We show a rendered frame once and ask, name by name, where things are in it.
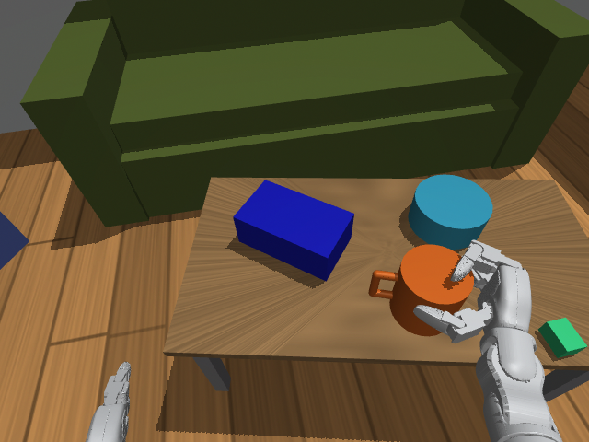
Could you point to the right robot arm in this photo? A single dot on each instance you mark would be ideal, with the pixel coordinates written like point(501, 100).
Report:
point(512, 378)

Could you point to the right robot hand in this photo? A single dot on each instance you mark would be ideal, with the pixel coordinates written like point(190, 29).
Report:
point(505, 299)

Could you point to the coffee table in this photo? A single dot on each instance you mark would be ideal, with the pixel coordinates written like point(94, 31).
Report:
point(238, 302)

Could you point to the sofa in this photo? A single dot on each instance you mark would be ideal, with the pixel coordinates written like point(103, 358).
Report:
point(144, 101)

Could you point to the left robot hand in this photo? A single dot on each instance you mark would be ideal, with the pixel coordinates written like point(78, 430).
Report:
point(110, 421)

